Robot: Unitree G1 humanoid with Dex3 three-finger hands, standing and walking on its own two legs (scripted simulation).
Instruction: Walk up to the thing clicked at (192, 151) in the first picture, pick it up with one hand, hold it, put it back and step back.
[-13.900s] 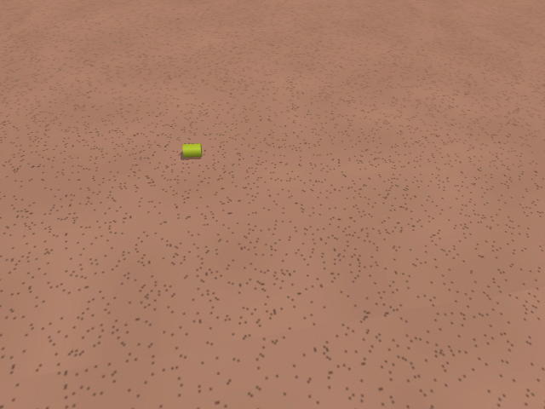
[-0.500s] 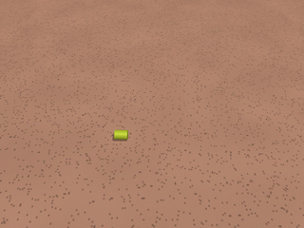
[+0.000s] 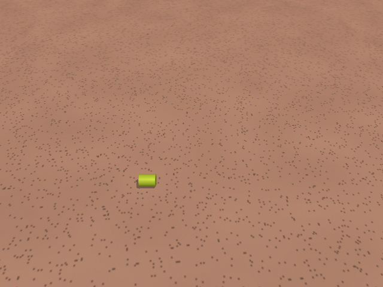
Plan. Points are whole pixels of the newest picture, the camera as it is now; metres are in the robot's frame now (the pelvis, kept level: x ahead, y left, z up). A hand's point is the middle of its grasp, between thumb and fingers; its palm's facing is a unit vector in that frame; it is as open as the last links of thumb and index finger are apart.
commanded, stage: walk up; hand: left
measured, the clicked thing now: (147, 180) +0.80 +0.23 -0.73
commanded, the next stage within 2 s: stand in 0.36 s
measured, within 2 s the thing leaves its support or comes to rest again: neither
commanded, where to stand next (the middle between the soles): +0.41 -0.01 m, yaw +0 degrees
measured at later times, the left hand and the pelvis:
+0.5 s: hand out of the picture +0.09 +0.26 -0.14, palm faces +0.01 -0.94 -0.34, open 7.4 cm; pelvis +0.01 +0.00 +0.02, yaw +0 degrees
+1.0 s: hand out of the picture +0.08 +0.24 -0.14, palm faces -0.03 -0.94 -0.34, open 7.4 cm; pelvis +0.01 -0.01 +0.02, yaw +0 degrees
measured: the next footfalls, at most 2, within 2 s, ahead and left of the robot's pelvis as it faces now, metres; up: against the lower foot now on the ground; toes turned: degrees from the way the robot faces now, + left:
left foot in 1.64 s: +0.18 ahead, +0.16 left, +0.00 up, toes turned +4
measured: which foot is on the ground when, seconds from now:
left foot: down 0.00-1.00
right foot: down 0.00-1.00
